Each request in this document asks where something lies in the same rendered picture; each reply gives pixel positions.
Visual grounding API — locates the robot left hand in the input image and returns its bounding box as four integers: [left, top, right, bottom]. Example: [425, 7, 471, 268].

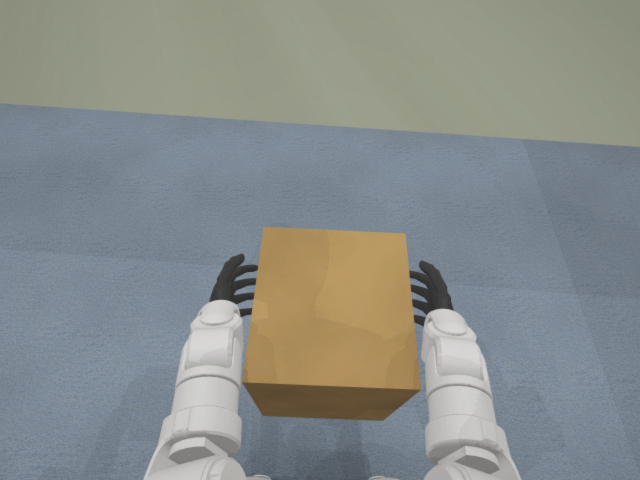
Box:
[209, 254, 258, 317]

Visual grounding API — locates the robot left upper arm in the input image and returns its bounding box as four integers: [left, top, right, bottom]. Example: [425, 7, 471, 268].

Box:
[146, 455, 247, 480]

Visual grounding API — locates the robot right hand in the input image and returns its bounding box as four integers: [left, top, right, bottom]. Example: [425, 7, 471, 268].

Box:
[409, 261, 454, 327]

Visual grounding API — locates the carton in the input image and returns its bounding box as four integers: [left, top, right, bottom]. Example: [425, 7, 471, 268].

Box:
[242, 227, 421, 421]

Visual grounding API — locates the left robot forearm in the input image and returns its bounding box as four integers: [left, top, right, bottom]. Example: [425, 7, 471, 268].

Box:
[143, 300, 244, 480]

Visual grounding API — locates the right robot forearm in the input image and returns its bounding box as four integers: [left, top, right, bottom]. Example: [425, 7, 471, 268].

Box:
[421, 309, 521, 480]

